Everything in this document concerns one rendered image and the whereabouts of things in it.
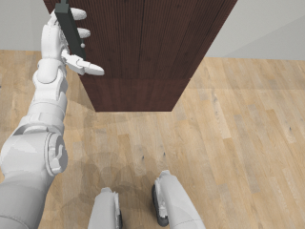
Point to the handle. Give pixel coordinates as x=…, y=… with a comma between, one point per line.
x=66, y=21

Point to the robot right thigh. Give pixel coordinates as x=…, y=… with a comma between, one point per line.
x=180, y=209

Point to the robot left forearm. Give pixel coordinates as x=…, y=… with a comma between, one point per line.
x=48, y=107

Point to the left robot hand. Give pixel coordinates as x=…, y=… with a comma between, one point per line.
x=53, y=43

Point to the left robot upper arm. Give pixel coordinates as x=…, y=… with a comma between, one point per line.
x=30, y=163

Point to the robot right shin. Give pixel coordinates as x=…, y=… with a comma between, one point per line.
x=161, y=205

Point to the cupboard door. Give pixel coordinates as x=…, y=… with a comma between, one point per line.
x=153, y=39

